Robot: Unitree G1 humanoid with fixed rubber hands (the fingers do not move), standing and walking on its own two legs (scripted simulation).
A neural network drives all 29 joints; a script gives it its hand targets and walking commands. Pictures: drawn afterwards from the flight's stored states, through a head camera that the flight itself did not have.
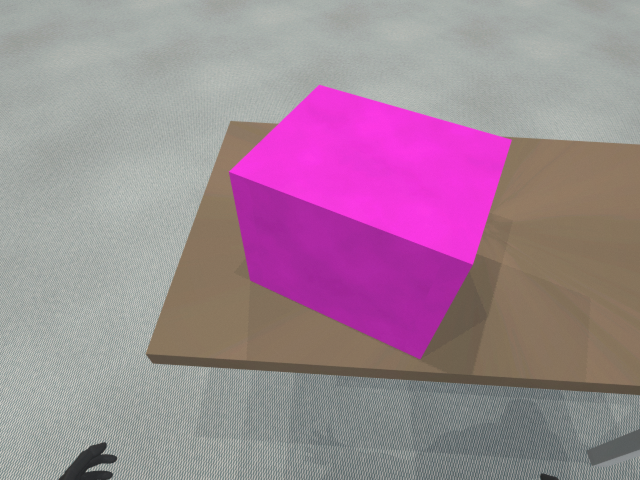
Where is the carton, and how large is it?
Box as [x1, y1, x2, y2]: [229, 85, 511, 358]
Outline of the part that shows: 318,85 229,171 250,280 420,358 472,265 511,140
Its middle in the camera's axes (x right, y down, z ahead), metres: +0.07 -0.04 +0.61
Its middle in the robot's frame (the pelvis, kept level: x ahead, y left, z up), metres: +0.48 -0.07 +0.03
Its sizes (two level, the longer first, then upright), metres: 0.308 0.250 0.243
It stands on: a table, 0.67 m high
